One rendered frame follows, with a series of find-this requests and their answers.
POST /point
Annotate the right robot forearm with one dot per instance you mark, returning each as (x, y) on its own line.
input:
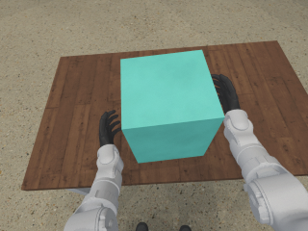
(252, 157)

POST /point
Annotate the left robot hand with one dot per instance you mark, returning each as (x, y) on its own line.
(106, 136)

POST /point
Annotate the carton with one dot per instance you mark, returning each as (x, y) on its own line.
(169, 106)

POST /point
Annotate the left robot forearm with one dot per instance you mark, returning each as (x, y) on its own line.
(106, 186)

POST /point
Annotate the robot right upper arm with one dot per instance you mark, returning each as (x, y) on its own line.
(279, 201)

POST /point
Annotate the right robot hand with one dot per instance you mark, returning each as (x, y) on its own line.
(227, 94)

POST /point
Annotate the table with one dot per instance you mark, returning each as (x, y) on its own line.
(64, 156)

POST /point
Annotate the robot left upper arm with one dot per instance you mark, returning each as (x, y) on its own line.
(98, 219)

